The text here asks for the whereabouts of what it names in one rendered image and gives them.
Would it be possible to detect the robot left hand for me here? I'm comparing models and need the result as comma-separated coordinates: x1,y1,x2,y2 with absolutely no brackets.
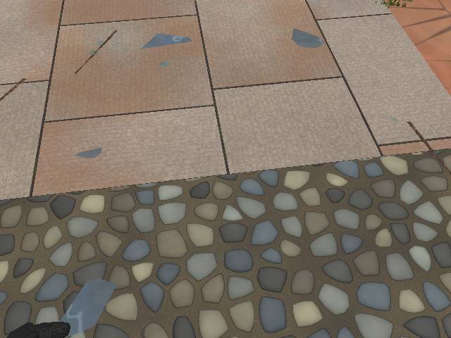
7,322,70,338

